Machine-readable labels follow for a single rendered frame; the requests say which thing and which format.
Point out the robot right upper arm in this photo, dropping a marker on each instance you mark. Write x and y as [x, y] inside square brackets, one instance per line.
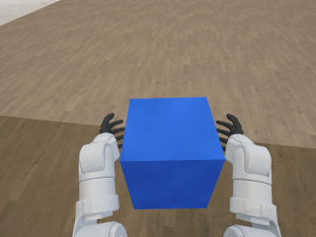
[246, 231]

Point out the robot left upper arm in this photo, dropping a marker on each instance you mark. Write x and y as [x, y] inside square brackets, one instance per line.
[106, 229]

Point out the robot right forearm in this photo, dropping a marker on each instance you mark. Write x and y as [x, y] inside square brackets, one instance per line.
[252, 198]

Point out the robot left forearm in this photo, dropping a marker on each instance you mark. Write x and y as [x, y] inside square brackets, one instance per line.
[97, 188]

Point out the left robot hand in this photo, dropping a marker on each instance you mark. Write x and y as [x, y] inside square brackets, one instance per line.
[106, 127]

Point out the carton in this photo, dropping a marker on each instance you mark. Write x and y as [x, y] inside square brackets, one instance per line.
[171, 155]

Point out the right robot hand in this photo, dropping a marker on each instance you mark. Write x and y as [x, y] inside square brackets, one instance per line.
[235, 128]

